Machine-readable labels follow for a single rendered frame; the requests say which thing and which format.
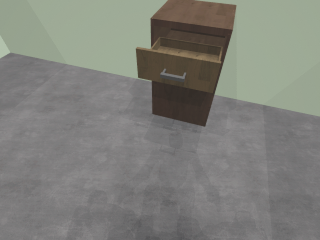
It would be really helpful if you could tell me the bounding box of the handle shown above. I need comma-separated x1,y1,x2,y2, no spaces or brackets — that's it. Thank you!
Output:
160,69,186,83

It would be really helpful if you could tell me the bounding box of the drawer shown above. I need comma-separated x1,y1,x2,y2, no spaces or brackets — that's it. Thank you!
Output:
136,37,223,93

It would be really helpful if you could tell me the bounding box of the cabinet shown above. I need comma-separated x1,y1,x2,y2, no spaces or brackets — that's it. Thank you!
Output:
150,0,237,127

